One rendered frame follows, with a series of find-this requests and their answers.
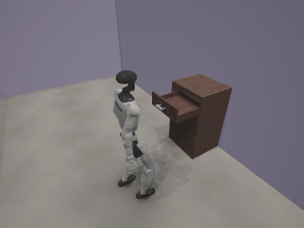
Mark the handle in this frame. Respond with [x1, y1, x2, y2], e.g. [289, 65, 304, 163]
[155, 104, 165, 111]

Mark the cabinet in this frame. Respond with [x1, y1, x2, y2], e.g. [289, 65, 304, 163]
[168, 74, 232, 160]

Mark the drawer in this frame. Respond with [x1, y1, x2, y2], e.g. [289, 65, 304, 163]
[152, 90, 200, 124]

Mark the right robot upper arm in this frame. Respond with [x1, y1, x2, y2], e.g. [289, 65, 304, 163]
[122, 103, 141, 139]

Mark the robot torso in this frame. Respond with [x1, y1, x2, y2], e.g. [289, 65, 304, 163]
[115, 92, 139, 144]

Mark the left robot upper arm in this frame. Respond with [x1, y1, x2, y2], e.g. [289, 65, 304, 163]
[113, 88, 123, 115]

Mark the right robot forearm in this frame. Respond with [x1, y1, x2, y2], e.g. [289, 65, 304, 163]
[123, 133, 135, 163]

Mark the right robot hand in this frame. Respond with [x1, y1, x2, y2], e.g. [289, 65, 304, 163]
[126, 161, 138, 176]

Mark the robot right thigh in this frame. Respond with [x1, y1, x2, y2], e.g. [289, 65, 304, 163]
[132, 142, 155, 174]

